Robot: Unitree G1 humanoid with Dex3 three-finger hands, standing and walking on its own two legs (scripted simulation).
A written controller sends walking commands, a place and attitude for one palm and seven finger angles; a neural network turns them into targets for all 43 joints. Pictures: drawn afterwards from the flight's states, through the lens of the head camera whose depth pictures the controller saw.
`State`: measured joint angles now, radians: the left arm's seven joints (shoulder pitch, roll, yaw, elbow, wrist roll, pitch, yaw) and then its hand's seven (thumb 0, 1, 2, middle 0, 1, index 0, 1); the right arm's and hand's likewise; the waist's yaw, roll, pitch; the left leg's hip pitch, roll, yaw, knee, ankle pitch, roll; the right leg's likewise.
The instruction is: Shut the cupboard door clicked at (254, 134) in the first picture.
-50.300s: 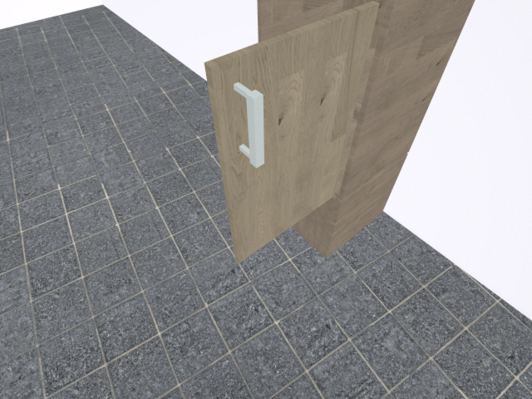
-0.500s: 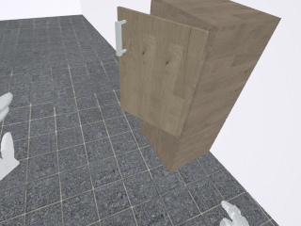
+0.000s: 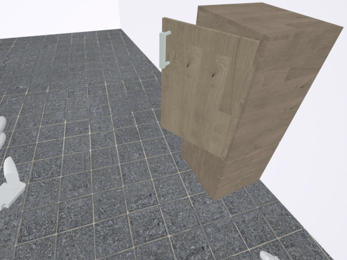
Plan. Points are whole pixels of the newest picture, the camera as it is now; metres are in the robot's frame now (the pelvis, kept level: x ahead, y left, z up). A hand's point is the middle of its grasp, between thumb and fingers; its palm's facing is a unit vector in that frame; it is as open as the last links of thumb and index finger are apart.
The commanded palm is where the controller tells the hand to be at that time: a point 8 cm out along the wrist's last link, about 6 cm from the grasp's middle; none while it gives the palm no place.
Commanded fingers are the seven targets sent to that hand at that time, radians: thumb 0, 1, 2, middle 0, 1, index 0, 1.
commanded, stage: stop stepping back and stand still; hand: left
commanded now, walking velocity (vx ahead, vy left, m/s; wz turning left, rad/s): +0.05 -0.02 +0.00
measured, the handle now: (165, 49) +0.90 +0.12 +0.13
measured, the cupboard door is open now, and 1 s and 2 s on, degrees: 28 28 28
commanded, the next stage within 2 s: let the arm hang, fingers relaxed in 0.28 s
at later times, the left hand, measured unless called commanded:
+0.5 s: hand (60, 214) +0.21 +0.28 +0.00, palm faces +0.18 -0.87 -0.45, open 7.4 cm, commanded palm none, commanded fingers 0.00 0.90 0.90 -0.20 -0.30 -0.20 -0.30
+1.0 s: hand out of the picture -0.11 +0.20 -0.17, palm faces +0.09 -0.97 -0.22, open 7.3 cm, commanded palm none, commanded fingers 0.00 0.90 0.90 -0.20 -0.30 -0.20 -0.30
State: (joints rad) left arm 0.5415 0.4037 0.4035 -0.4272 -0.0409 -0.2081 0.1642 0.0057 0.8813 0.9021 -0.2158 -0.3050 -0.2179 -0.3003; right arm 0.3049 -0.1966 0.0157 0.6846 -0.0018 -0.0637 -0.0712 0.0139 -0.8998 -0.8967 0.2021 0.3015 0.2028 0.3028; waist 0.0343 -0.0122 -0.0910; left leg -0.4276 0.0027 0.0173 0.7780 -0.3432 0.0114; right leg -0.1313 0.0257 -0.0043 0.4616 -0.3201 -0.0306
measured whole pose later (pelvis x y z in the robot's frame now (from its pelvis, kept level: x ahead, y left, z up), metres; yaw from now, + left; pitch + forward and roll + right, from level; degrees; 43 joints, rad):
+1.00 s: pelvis -0.01 +0.03 +0.00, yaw +3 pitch -2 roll -1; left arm 0.44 0.17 0.00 1.17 0.02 0.03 0.03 0.00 0.92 0.90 -0.20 -0.30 -0.20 -0.30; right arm 0.32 -0.13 0.00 1.11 -0.01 0.03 -0.03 0.01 -0.91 -0.90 0.20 0.30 0.20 0.30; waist 0.00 0.02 0.03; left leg -0.27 -0.01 0.03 0.44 -0.14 0.04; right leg -0.12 0.00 -0.04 0.41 -0.26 0.00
